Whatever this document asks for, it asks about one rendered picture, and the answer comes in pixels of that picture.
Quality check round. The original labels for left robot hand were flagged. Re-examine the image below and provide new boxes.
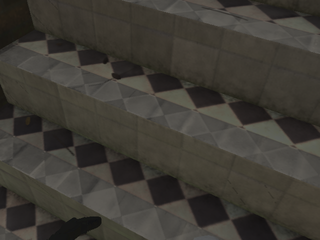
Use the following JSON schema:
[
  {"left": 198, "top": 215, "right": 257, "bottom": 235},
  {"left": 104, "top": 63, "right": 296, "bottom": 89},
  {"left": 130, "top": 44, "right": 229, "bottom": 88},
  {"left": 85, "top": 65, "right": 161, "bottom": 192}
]
[{"left": 47, "top": 216, "right": 102, "bottom": 240}]

